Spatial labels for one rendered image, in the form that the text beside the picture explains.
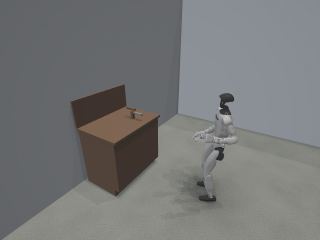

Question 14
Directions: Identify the robot right thigh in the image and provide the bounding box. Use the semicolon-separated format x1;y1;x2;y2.
201;142;214;167

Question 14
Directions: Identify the counter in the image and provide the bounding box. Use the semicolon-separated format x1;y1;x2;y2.
70;84;160;196

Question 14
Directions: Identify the robot left hand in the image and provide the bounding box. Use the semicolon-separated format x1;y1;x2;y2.
195;132;214;143

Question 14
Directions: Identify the robot left forearm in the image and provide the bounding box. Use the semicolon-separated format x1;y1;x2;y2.
212;136;238;145

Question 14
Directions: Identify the left robot upper arm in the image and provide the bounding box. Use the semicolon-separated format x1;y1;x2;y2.
222;116;238;139

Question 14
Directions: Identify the left robot shin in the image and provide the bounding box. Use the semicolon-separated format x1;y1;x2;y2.
202;175;213;198

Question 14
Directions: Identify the robot right forearm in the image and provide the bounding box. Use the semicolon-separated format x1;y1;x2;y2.
204;124;215;134

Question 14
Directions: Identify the tap lever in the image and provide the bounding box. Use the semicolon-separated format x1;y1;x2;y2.
133;111;143;116

